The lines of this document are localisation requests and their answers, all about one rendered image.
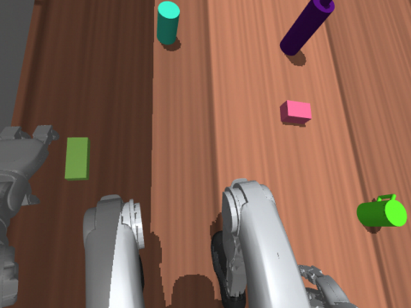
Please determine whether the right robot hand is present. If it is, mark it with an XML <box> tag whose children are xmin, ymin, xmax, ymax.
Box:
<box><xmin>298</xmin><ymin>265</ymin><xmax>350</xmax><ymax>308</ymax></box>

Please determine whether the left robot hand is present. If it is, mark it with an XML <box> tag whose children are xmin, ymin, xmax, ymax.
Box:
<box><xmin>0</xmin><ymin>125</ymin><xmax>60</xmax><ymax>206</ymax></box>

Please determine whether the left robot arm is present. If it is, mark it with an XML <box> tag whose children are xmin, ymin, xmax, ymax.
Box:
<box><xmin>0</xmin><ymin>171</ymin><xmax>29</xmax><ymax>308</ymax></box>

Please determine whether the right robot foot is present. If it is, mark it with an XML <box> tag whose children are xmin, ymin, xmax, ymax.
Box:
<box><xmin>211</xmin><ymin>231</ymin><xmax>246</xmax><ymax>308</ymax></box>

